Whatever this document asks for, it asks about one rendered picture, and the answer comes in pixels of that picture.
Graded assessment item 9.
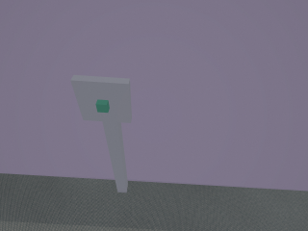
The button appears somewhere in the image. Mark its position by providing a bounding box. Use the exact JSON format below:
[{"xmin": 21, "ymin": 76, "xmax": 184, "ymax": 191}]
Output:
[{"xmin": 95, "ymin": 99, "xmax": 110, "ymax": 113}]

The panel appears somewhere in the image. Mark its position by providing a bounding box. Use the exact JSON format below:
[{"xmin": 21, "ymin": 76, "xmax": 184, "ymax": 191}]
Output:
[{"xmin": 70, "ymin": 75, "xmax": 132, "ymax": 193}]

